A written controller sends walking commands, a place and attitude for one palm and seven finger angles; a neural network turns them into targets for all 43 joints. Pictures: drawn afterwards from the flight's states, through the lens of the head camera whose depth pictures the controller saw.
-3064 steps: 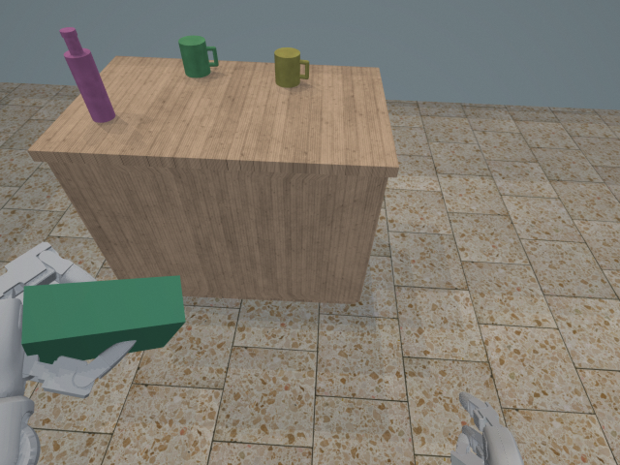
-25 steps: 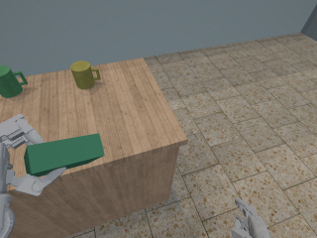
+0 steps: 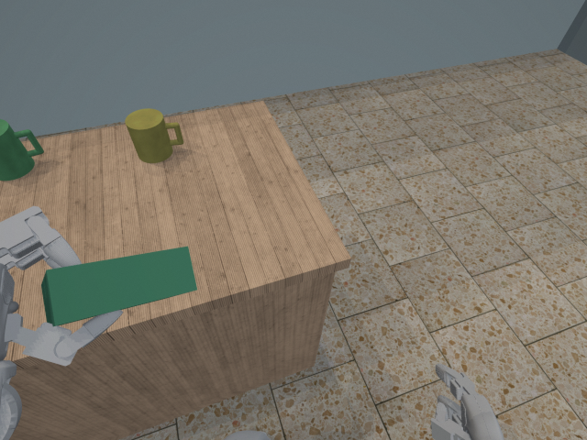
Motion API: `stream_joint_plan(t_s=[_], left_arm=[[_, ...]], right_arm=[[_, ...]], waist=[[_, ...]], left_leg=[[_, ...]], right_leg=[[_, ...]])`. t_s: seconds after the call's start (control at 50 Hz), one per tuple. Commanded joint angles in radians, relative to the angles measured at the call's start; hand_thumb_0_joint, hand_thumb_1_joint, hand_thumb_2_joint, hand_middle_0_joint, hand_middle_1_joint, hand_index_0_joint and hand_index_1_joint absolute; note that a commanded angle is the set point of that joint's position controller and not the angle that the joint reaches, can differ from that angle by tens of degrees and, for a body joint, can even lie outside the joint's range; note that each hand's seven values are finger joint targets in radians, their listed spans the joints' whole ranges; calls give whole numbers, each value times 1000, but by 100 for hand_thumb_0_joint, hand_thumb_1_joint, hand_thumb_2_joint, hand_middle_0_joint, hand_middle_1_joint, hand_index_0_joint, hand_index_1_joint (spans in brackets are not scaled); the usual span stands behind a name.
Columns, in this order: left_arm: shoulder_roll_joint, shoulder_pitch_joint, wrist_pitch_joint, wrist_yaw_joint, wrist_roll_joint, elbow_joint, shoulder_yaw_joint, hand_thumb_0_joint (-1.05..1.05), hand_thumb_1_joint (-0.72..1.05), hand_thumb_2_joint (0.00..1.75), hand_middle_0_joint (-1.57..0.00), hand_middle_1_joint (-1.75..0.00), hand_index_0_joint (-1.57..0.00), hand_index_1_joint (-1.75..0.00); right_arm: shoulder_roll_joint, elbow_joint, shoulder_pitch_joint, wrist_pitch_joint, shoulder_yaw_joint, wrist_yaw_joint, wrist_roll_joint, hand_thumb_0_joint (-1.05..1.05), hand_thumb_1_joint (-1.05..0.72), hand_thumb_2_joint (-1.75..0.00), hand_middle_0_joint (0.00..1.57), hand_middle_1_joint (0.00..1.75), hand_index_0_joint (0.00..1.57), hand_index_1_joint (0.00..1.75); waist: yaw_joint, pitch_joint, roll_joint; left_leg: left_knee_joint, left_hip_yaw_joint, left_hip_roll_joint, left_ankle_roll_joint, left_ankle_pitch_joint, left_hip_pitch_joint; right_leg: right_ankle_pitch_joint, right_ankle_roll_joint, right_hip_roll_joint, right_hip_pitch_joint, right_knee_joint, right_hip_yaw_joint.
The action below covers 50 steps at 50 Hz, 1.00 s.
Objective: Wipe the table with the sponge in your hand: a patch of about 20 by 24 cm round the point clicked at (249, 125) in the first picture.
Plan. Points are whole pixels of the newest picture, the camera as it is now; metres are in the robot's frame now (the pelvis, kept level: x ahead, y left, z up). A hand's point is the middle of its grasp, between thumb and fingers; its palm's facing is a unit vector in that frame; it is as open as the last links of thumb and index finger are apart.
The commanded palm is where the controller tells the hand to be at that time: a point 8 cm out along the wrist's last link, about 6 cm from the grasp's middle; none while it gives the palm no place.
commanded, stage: shuffle to correct the standing spot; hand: left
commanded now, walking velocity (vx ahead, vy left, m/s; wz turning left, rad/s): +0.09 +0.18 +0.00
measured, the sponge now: (137, 283) +0.25 +0.19 +0.14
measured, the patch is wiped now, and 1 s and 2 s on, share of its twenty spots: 0.90 0.90 0.90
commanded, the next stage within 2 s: come to a stop and stand still in 0.08 s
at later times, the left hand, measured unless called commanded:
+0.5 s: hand (19, 260) +0.25 +0.30 +0.17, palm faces +0.33 -0.86 -0.38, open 8.6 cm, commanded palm +0.18 +0.34 +0.19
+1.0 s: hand out of the picture +0.20 +0.32 +0.16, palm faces +0.32 -0.85 -0.42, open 8.6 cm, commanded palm +0.14 +0.35 +0.19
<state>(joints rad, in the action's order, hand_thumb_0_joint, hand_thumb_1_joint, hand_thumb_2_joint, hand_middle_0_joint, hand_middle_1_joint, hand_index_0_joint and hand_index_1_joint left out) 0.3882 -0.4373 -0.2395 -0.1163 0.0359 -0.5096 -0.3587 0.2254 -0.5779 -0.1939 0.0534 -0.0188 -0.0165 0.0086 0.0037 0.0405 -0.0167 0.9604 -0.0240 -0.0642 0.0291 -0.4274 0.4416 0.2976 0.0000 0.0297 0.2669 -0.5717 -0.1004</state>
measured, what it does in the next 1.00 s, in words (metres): steps on the spot: left foot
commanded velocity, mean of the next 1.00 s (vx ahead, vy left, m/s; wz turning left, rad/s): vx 0.01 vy -0.03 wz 0.00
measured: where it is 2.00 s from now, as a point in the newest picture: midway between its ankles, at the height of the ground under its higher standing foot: outside the picture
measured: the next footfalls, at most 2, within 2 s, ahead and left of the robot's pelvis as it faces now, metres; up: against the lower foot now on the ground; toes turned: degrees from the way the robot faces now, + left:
left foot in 0.16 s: +0.07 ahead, +0.21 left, +0.00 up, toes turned -1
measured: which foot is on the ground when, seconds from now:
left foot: up 0.00-0.14, down 0.16-1.00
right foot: down 0.00-1.00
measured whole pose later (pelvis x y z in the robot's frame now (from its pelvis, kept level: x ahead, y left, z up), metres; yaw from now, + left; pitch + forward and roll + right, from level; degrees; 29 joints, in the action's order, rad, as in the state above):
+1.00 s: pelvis -0.03 +0.07 +0.01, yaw -3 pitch -4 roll -1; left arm 0.40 -0.41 -0.21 -0.08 0.01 -0.42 -0.38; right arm 0.19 -0.59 -0.24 0.13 -0.02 0.05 0.01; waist 0.02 0.10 0.04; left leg 0.53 -0.01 0.07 -0.03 -0.20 0.27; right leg 0.26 0.04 0.07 0.23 -0.50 0.06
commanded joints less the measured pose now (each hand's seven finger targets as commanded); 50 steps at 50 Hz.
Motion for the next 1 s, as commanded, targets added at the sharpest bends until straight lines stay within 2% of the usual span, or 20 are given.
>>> stream_joint_plan(t_s=[0.0,0.04,0.08,0.18,0.22,0.28,0.3,0.36,0.4,0.54,0.56,0.58,0.6,0.66,0.7,0.78,0.8,0.86,0.92,0.98], left_arm=[[173,9,-37,-32,15,-202,-160,0,10,130,-120,-160,-120,-160],[165,43,-39,-37,2,-223,-137,0,10,130,-120,-160,-120,-160],[165,58,-31,-43,4,-225,-123,0,10,130,-120,-160,-120,-160],[212,50,-28,-39,-6,-250,-177,0,10,130,-120,-160,-120,-160],[204,78,-28,-33,-2,-234,-186,0,10,130,-120,-160,-120,-160],[169,66,-29,-26,4,-171,-180,0,10,130,-120,-160,-120,-160],[142,32,-21,-23,11,-168,-154,0,10,130,-120,-160,-120,-160],[142,48,-12,-3,10,-226,-135,0,10,130,-120,-160,-120,-160],[159,64,-19,-1,5,-280,-139,0,10,130,-120,-160,-120,-160],[167,60,-22,-12,5,-298,-133,0,10,130,-120,-160,-120,-160],[905,1006,-113,5,-128,-414,-686,0,10,130,-120,-160,-120,-160],[267,438,-81,48,-52,135,-226,0,10,130,-120,-160,-120,-160],[219,291,-69,17,0,-65,-209,0,10,130,-120,-160,-120,-160],[169,181,-45,39,-4,-64,-123,0,10,130,-120,-160,-120,-160],[69,57,-30,33,12,-81,-37,0,10,130,-120,-160,-120,-160],[172,20,-12,20,12,-104,-127,0,10,130,-120,-160,-120,-160],[239,21,-13,2,13,-122,-196,0,10,130,-120,-160,-120,-160],[209,106,-32,4,18,-149,-192,0,10,130,-120,-160,-120,-160],[195,209,-49,-6,-1,-180,-173,0,10,130,-120,-160,-120,-160],[165,230,-63,-5,-21,-157,-145,0,10,130,-120,-160,-120,-160]], right_arm=[[108,138,57,22,-45,-1,3,0,-90,-90,20,30,20,30],[59,134,70,36,-27,20,9,0,-90,-90,20,30,20,30],[58,125,80,78,-32,49,7,0,-90,-90,20,30,20,30],[112,156,58,114,-68,73,24,0,-90,-90,20,30,20,30],[92,142,81,117,-49,61,24,0,-90,-90,20,30,20,30],[91,126,46,117,-62,48,31,0,-90,-90,20,30,20,30],[92,122,52,115,-63,48,32,0,-90,-90,20,30,20,30],[95,131,71,114,-55,38,17,0,-90,-90,20,30,20,30],[82,129,91,125,-46,31,10,0,-90,-90,20,30,20,30],[71,131,73,126,-42,35,10,0,-90,-90,20,30,20,30],[78,63,-23,182,-54,47,-69,0,-90,-90,20,30,20,30],[-2,14,0,189,-29,48,-39,0,-90,-90,20,30,20,30],[78,109,37,176,-60,41,-5,0,-90,-90,20,30,20,30],[91,118,45,165,-59,19,-2,0,-90,-90,20,30,20,30],[72,130,68,164,-45,2,16,0,-90,-90,20,30,20,30],[77,153,92,138,-44,27,8,0,-90,-90,20,30,20,30],[80,144,104,127,-43,42,11,0,-90,-90,20,30,20,30],[82,161,105,122,-36,67,6,0,-90,-90,20,30,20,30],[101,157,98,133,-37,77,9,0,-90,-90,20,30,20,30],[93,151,80,160,-40,57,12,0,-90,-90,20,30,20,30]], waist=[[-17,-120,94],[-15,-129,103],[-11,-134,35],[3,-132,-118],[7,-113,-122],[-13,-178,141],[-18,-189,133],[-15,-153,-172],[-7,-139,-265],[-5,-171,-71],[65,-10,-12],[12,-146,45],[28,-186,-144],[39,-242,-173],[30,-230,-32],[26,-111,224],[25,-102,187],[13,-29,46],[15,-9,-159],[37,-68,-127]], left_leg=[[42,202,180,-16,-42,64],[-239,29,104,-20,87,-147],[-448,-110,10,-34,224,-263],[-441,71,202,58,584,-224],[-477,120,231,65,594,-122],[-359,-13,109,-24,435,-155],[-388,-14,97,-35,467,-205],[-553,84,177,-21,518,-208],[-582,100,210,-6,498,-242],[-502,-12,117,-41,326,-201],[-397,-98,134,-55,420,-61],[-489,-50,64,-48,393,-200],[-492,-63,84,-43,510,-349],[-444,-51,138,-22,610,-349],[-449,-63,112,-26,497,-322],[-450,-66,53,-47,175,-228],[-478,-70,58,-42,142,-259],[-564,-45,81,-32,41,-214],[-710,32,164,9,-178,-58],[-612,-11,140,13,-168,-33]], right_leg=[[-249,-180,385,19,160,370],[-184,-108,261,114,133,180],[-173,-59,163,59,53,101],[-59,24,6,36,-171,4],[-19,25,1,-74,-92,3],[-397,-6,40,-165,48,67],[-405,-8,31,-145,29,55],[-139,32,-47,-83,-55,3],[-16,23,-47,-43,-25,11],[-301,3,-5,-183,153,60],[-377,-60,15,-69,189,154],[-480,-87,76,-100,128,180],[-492,-51,28,-89,100,142],[-391,-13,27,-120,93,100],[-389,-9,28,-139,136,94],[-94,-13,55,-28,262,131],[-4,-16,55,15,268,125],[150,-3,12,52,242,103],[98,17,-41,-83,92,44],[19,7,-39,-172,100,79]])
